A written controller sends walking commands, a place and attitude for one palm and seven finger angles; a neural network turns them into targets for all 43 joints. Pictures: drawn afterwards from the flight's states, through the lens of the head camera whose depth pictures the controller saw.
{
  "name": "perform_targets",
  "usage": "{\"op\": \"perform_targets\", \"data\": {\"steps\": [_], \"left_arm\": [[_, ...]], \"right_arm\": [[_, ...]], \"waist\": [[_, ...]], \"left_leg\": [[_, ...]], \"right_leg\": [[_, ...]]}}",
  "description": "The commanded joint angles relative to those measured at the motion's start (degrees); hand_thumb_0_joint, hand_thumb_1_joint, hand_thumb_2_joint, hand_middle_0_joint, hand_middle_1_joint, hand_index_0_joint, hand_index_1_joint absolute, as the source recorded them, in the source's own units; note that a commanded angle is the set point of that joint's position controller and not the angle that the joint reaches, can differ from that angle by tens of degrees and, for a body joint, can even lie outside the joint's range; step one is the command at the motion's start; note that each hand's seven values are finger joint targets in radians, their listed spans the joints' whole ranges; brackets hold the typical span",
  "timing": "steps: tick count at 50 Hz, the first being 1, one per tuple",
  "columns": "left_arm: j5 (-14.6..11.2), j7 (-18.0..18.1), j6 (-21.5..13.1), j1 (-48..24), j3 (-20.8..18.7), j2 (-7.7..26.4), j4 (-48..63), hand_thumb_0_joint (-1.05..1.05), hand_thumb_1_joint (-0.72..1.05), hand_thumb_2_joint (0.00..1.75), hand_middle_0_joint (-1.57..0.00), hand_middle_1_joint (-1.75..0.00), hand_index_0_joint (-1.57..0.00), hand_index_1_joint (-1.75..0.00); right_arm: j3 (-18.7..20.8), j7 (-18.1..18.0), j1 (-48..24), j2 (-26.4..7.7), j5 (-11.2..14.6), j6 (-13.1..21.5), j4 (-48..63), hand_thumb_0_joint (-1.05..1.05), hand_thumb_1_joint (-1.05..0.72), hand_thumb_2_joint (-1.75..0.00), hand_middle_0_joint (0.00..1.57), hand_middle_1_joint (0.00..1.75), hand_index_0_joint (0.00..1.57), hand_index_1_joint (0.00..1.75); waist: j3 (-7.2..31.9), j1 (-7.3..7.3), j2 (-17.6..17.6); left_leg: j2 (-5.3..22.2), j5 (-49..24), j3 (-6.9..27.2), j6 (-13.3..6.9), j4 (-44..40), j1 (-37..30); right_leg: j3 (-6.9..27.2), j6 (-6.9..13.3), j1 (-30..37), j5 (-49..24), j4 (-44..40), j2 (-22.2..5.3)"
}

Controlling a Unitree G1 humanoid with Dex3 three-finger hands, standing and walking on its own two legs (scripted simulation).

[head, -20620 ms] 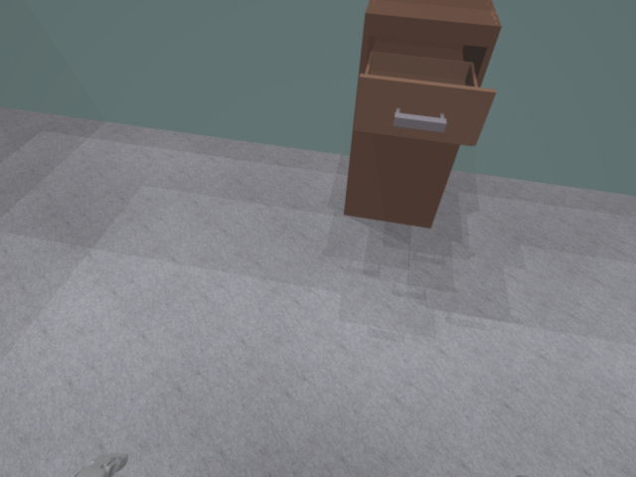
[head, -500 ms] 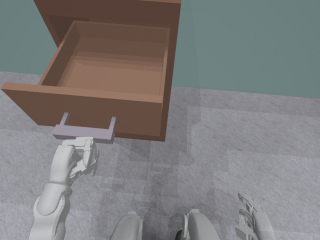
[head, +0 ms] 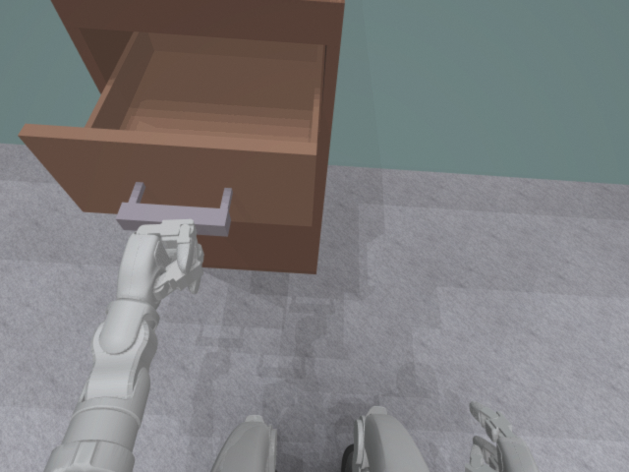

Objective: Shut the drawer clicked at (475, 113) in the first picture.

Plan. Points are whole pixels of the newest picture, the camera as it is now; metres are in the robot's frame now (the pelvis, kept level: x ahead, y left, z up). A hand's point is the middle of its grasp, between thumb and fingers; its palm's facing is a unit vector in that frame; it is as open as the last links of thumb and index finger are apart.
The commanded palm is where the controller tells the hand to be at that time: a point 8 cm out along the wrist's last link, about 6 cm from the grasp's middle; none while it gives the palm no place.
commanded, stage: push the drawer shut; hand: left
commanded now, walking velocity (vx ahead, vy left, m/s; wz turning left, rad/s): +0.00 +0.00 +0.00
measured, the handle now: (179, 205) +0.44 +0.19 +0.04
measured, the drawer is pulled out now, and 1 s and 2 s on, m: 0.21 0.10 0.00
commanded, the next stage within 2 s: none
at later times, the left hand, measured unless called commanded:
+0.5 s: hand (209, 219) +0.43 +0.15 +0.03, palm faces -0.06 -1.00 -0.06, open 3.3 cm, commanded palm +0.42 +0.20 +0.04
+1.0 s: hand (210, 188) +0.48 +0.15 +0.03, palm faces -0.06 -1.00 -0.04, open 3.3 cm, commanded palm +0.47 +0.20 +0.04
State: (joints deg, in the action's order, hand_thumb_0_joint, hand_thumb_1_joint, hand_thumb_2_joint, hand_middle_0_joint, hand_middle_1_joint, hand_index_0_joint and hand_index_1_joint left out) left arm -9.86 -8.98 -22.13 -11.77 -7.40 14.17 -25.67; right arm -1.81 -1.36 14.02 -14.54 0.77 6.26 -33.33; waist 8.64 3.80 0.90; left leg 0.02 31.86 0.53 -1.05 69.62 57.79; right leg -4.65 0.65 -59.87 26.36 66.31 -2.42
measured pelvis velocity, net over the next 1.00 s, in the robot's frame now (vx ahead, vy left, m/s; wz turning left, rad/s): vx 0.00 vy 0.00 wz -0.02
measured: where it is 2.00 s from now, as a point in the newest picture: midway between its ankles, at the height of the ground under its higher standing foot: outside the picture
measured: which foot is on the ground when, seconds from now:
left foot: down 0.00-1.00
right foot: down 0.00-1.00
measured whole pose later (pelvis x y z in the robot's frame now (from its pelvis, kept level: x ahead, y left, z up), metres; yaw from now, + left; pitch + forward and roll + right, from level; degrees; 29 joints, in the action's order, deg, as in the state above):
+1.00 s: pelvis +0.00 +0.00 -0.01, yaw -1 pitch +24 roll -2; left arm -5.8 -12.3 -27.6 -43.5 -18.1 22.8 -59.7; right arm -2.4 -0.3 17.1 -15.0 -0.9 0.9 -36.5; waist 7.1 8.8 0.8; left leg 1.0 31.5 0.4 -0.9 71.1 64.0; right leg -4.4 0.9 -66.1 25.2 67.1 -1.4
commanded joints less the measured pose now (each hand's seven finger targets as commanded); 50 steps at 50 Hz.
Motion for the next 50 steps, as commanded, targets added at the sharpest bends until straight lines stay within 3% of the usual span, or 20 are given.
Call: {"op": "perform_targets", "data": {"steps": [1,2,11,12,13,15,18,21,27,30,32,34,35,37,40,43,44,46,48,50], "left_arm": [[0.2,1.2,-5.6,-22.4,-2.2,6.8,11.8,0.00,0.90,0.90,-1.40,-1.60,-1.40,-1.60],[0.3,1.4,-5.6,-22.4,-2.7,7.1,10.3,0.00,0.90,0.90,-1.40,-1.60,-1.40,-1.60],[1.0,1.3,-6.4,-31.3,-4.4,9.3,3.7,0.00,0.90,0.90,-1.40,-1.60,-1.40,-1.60],[1.0,1.2,-6.5,-33.4,-3.8,8.8,3.4,0.00,0.90,0.90,-1.40,-1.60,-1.40,-1.60],[1.2,1.1,-6.7,-34.4,-3.7,8.8,3.6,0.00,0.90,0.90,-1.40,-1.60,-1.40,-1.60],[1.3,1.0,-6.6,-35.5,-4.9,10.1,1.5,0.00,0.90,0.90,-1.40,-1.60,-1.40,-1.60],[1.0,0.9,-6.8,-37.7,-4.4,8.8,-0.6,0.00,0.90,0.90,-1.40,-1.60,-1.40,-1.60],[1.1,0.8,-7.0,-39.4,-7.8,12.7,-4.5,0.00,0.90,0.90,-1.40,-1.60,-1.40,-1.60],[1.0,-0.8,-8.2,-42.0,-10.1,15.1,-7.6,0.00,0.90,0.90,-1.40,-1.60,-1.40,-1.60],[0.9,-1.6,-8.5,-45.0,-10.9,16.4,-10.2,0.00,0.90,0.90,-1.40,-1.60,-1.40,-1.60],[0.7,-1.8,-8.6,-45.1,-10.4,15.2,-11.5,0.00,0.90,0.90,-1.40,-1.60,-1.40,-1.60],[0.9,-1.8,-8.8,-47.2,-11.6,17.4,-13.1,0.00,0.90,0.90,-1.40,-1.60,-1.40,-1.60],[1.2,-1.8,-9.3,-50.0,-11.4,17.6,-12.2,0.00,0.90,0.90,-1.40,-1.60,-1.40,-1.60],[1.3,-1.7,-9.4,-49.8,-11.2,16.7,-13.6,0.00,0.90,0.90,-1.40,-1.60,-1.40,-1.60],[1.7,-1.7,-9.7,-53.0,-13.5,20.0,-15.7,0.00,0.90,0.90,-1.40,-1.60,-1.40,-1.60],[2.0,-1.9,-9.7,-55.5,-13.6,20.4,-18.3,0.00,0.90,0.90,-1.40,-1.60,-1.40,-1.60],[2.1,-2.1,-10.0,-57.3,-13.9,21.5,-18.1,0.00,0.90,0.90,-1.40,-1.60,-1.40,-1.60],[2.6,-2.2,-9.9,-60.7,-12.1,19.8,-19.4,0.00,0.90,0.90,-1.40,-1.60,-1.40,-1.60],[2.9,-1.9,-9.9,-61.2,-13.9,22.2,-20.8,0.00,0.90,0.90,-1.40,-1.60,-1.40,-1.60],[3.3,-2.0,-10.1,-64.0,-12.0,20.7,-21.0,0.00,0.90,0.90,-1.40,-1.60,-1.40,-1.60]], "right_arm": [[3.7,-0.4,1.4,-8.7,-0.1,1.8,6.3,0.00,-0.90,-0.90,0.20,0.30,0.20,0.30],[3.8,-0.4,1.7,-8.7,-0.1,1.5,6.1,0.00,-0.90,-0.90,0.20,0.30,0.20,0.30],[3.7,-0.5,3.3,-9.0,-0.3,0.1,4.3,0.00,-0.90,-0.90,0.20,0.30,0.20,0.30],[3.8,-0.5,3.5,-8.9,-0.4,0.0,4.0,0.00,-0.90,-0.90,0.20,0.30,0.20,0.30],[3.8,-0.5,3.7,-8.9,-0.4,-0.1,4.0,0.00,-0.90,-0.90,0.20,0.30,0.20,0.30],[3.8,-0.4,4.5,-9.1,-0.5,-0.4,3.6,0.00,-0.90,-0.90,0.20,0.30,0.20,0.30],[3.9,-0.3,4.7,-8.8,-0.5,-0.8,3.3,0.00,-0.90,-0.90,0.20,0.30,0.20,0.30],[3.7,-0.4,5.5,-9.0,-0.6,-1.4,2.8,0.00,-0.90,-0.90,0.20,0.30,0.20,0.30],[3.4,-0.2,6.4,-8.7,-0.8,-2.1,2.9,0.00,-0.90,-0.90,0.20,0.30,0.20,0.30],[3.3,-0.1,7.3,-9.0,-0.9,-2.4,2.4,0.00,-0.90,-0.90,0.20,0.30,0.20,0.30],[3.5,0.1,7.5,-8.9,-0.8,-2.6,2.5,0.00,-0.90,-0.90,0.20,0.30,0.20,0.30],[3.4,0.1,8.2,-9.3,-1.0,-2.8,2.2,0.00,-0.90,-0.90,0.20,0.30,0.20,0.30],[3.4,0.1,8.3,-9.3,-1.0,-2.9,1.9,0.00,-0.90,-0.90,0.20,0.30,0.20,0.30],[3.6,0.3,8.7,-9.3,-1.1,-3.1,1.8,0.00,-0.90,-0.90,0.20,0.30,0.20,0.30],[3.5,0.3,9.7,-9.8,-1.5,-3.5,1.1,0.00,-0.90,-0.90,0.20,0.30,0.20,0.30],[3.3,0.3,9.7,-9.8,-1.4,-3.8,0.9,0.00,-0.90,-0.90,0.20,0.30,0.20,0.30],[3.2,0.2,10.0,-10.0,-1.5,-3.8,1.0,0.00,-0.90,-0.90,0.20,0.30,0.20,0.30],[3.2,0.4,10.1,-10.0,-1.6,-4.0,0.6,0.00,-0.90,-0.90,0.20,0.30,0.20,0.30],[3.2,0.4,10.7,-10.4,-1.9,-4.3,0.5,0.00,-0.90,-0.90,0.20,0.30,0.20,0.30],[3.0,0.5,11.2,-10.4,-2.0,-4.4,0.4,0.00,-0.90,-0.90,0.20,0.30,0.20,0.30]], "waist": [[20.8,1.66,3.3],[20.3,1.92,1.9],[21.6,2.90,2.8],[22.1,3.62,2.6],[23.1,3.18,4.4],[24.0,3.16,4.5],[24.6,3.81,3.2],[24.1,3.62,1.8],[26.2,3.13,3.0],[25.1,3.98,2.3],[25.1,4.10,2.8],[24.5,4.45,2.6],[25.4,4.79,4.3],[26.7,4.76,4.4],[26.7,5.25,3.3],[25.7,6.04,3.1],[25.8,5.97,4.6],[25.9,7.01,6.1],[26.8,6.85,5.7],[28.1,7.68,7.8]], "left_leg": [[-0.1,-13.1,2.5,0.4,-11.4,-11.0],[0.1,-13.0,2.4,0.4,-11.3,-10.9],[0.1,-14.7,2.4,0.5,-10.9,-11.1],[0.1,-15.1,2.5,0.4,-10.7,-11.5],[0.2,-15.6,2.5,0.7,-10.8,-12.3],[0.2,-16.9,2.7,0.8,-10.7,-13.4],[0.1,-16.9,2.1,0.4,-10.2,-12.1],[-0.1,-15.8,1.5,0.1,-10.0,-9.3],[-0.3,-17.3,0.5,-0.1,-9.6,-8.2],[-0.1,-16.7,0.7,-0.2,-9.5,-7.2],[-0.2,-16.5,0.5,-0.2,-9.4,-7.6],[-0.1,-16.2,0.7,-0.3,-9.1,-6.9],[-0.1,-16.6,0.9,-0.2,-9.2,-7.7],[-0.1,-17.1,0.8,-0.1,-9.0,-8.4],[0.0,-17.2,1.1,-0.3,-8.6,-7.7],[-0.1,-15.1,0.8,-0.5,-8.2,-5.5],[-0.1,-15.0,1.1,-0.5,-8.1,-5.9],[0.0,-14.6,1.6,-0.4,-8.2,-7.4],[0.2,-15.3,1.9,-0.4,-8.0,-7.7],[0.2,-16.7,2.5,-0.2,-7.9,-9.8]], "right_leg": [[2.4,0.9,13.2,-6.8,-8.1,1.7],[2.3,0.8,13.1,-6.9,-8.3,1.8],[2.6,0.8,12.8,-8.5,-8.1,1.9],[2.6,0.7,12.5,-9.0,-8.0,1.8],[2.5,0.8,12.3,-9.1,-7.7,1.8],[2.4,0.9,11.9,-9.8,-7.6,1.9],[2.9,0.6,13.4,-10.9,-8.0,2.0],[3.5,0.5,15.5,-11.1,-8.3,2.1],[4.4,0.6,18.3,-14.0,-8.1,2.2],[4.3,0.5,17.6,-13.7,-8.0,2.4],[4.4,0.5,16.9,-13.4,-8.3,2.4],[4.4,0.6,16.5,-13.0,-8.0,2.6],[4.3,0.5,15.7,-13.2,-7.8,2.5],[4.3,0.5,15.7,-13.2,-7.8,2.5],[4.2,0.5,15.5,-13.3,-7.5,2.8],[4.6,0.3,15.1,-11.7,-7.9,2.7],[4.5,0.5,14.3,-11.3,-7.5,2.8],[4.0,0.5,11.7,-9.8,-7.5,2.9],[3.9,0.6,11.7,-9.9,-7.3,3.0],[3.5,0.7,9.7,-10.4,-6.9,3.0]]}}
